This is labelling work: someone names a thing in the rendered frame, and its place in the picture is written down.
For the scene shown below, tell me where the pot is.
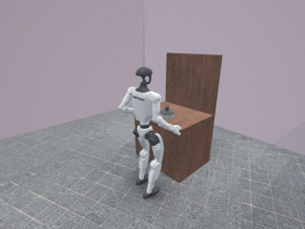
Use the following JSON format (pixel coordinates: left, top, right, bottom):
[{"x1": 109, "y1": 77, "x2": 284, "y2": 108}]
[{"x1": 160, "y1": 113, "x2": 174, "y2": 120}]

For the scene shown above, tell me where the robot head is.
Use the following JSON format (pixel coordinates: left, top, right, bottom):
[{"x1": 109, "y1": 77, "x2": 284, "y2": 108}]
[{"x1": 135, "y1": 67, "x2": 153, "y2": 93}]

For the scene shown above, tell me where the robot right upper arm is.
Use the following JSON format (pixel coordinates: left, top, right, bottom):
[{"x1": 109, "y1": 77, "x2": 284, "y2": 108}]
[{"x1": 150, "y1": 92, "x2": 162, "y2": 124}]

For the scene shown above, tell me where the robot left forearm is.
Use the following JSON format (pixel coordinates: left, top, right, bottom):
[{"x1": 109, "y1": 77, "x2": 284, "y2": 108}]
[{"x1": 124, "y1": 107, "x2": 133, "y2": 114}]

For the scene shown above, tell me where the robot left upper arm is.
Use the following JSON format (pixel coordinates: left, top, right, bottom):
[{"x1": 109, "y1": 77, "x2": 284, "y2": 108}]
[{"x1": 118, "y1": 87, "x2": 137, "y2": 113}]

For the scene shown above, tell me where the robot right forearm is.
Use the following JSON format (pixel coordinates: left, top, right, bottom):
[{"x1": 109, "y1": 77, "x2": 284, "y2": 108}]
[{"x1": 157, "y1": 116, "x2": 174, "y2": 132}]

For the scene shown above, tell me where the right robot thigh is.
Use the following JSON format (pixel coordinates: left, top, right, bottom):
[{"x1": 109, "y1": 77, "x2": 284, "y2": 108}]
[{"x1": 147, "y1": 132, "x2": 164, "y2": 169}]

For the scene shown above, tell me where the lid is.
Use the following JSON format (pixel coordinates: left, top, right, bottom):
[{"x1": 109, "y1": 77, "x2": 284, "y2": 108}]
[{"x1": 160, "y1": 109, "x2": 174, "y2": 115}]

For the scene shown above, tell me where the table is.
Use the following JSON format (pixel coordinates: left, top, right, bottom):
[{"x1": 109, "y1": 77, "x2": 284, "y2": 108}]
[{"x1": 134, "y1": 52, "x2": 223, "y2": 183}]

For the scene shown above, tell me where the right robot hand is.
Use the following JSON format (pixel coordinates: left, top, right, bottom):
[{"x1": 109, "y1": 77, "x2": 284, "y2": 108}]
[{"x1": 173, "y1": 125, "x2": 182, "y2": 135}]

